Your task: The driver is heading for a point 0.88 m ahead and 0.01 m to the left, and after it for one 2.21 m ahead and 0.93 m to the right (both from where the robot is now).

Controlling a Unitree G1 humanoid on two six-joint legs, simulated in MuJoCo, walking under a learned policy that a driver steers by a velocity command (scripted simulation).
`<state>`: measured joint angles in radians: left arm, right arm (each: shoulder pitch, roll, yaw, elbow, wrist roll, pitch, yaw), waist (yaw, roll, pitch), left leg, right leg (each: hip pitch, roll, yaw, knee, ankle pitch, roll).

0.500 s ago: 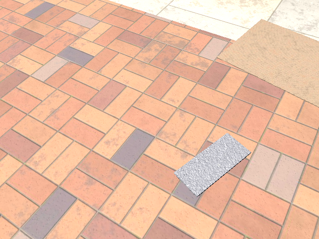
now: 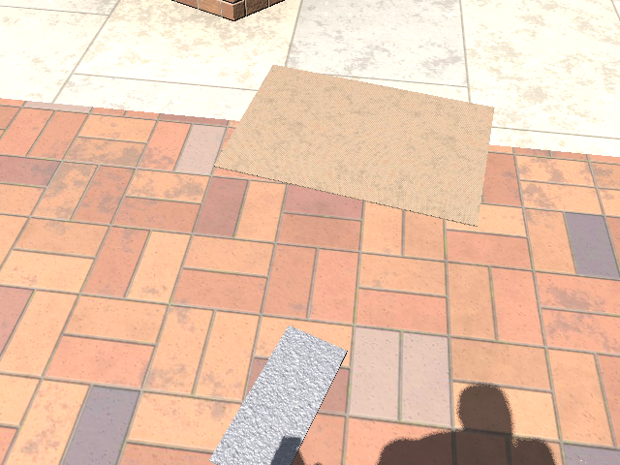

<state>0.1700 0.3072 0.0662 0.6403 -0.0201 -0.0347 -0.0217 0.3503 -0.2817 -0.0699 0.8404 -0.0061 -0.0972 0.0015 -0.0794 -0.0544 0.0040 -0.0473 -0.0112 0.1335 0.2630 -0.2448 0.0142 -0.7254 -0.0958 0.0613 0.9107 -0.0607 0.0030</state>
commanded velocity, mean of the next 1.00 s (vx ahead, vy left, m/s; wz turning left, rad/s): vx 0.17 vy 0.00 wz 0.05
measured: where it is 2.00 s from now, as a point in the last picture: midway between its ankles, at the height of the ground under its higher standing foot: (260, 404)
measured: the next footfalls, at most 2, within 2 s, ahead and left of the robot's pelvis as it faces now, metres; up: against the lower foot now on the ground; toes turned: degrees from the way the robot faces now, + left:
right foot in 0.18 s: +0.26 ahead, -0.15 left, +0.00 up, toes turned -10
left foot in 0.74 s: +0.28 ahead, +0.07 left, +0.00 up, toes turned +0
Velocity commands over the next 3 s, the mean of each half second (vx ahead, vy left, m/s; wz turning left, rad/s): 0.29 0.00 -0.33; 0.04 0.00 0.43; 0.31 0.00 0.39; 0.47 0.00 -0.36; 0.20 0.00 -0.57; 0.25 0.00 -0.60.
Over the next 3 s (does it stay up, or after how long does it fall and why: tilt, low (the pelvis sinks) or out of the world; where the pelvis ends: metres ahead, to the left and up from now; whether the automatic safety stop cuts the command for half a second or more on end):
stays up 0.89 0.04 0.00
